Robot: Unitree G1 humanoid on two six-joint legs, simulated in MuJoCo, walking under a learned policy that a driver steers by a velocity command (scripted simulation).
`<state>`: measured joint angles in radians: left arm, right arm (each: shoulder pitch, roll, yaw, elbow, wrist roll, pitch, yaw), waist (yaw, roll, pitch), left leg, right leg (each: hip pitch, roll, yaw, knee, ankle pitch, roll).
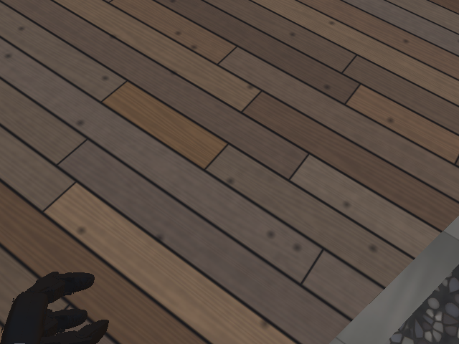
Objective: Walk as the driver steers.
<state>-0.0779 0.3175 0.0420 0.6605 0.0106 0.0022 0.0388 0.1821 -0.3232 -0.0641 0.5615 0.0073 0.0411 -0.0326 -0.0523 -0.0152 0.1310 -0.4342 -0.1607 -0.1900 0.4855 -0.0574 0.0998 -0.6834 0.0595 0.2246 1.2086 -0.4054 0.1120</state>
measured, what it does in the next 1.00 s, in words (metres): steps to the right: right foot 0.04 m lower, then left foot 0.04 m higher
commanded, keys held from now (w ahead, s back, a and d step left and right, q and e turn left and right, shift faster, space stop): s+shift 0.08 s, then shift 0.92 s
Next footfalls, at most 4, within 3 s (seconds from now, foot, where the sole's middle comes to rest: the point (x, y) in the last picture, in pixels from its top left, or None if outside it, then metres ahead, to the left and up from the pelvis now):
0.40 right None -0.01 -0.23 -0.80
0.76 left None -0.02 0.03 -0.77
2.18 left None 0.09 0.06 -0.77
2.62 right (240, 329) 0.40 -0.08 -0.77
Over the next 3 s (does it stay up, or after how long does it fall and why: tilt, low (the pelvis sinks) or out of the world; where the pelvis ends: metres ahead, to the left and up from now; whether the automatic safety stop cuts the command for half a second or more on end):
stays up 0.28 0.01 0.00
